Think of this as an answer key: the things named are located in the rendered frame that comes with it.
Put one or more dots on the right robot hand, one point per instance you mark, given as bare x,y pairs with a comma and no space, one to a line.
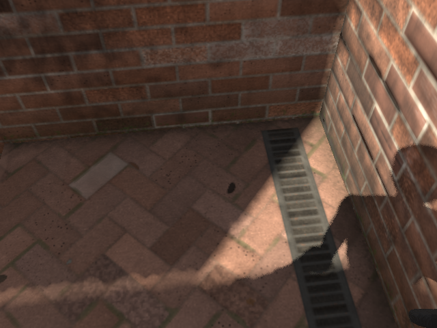
424,317

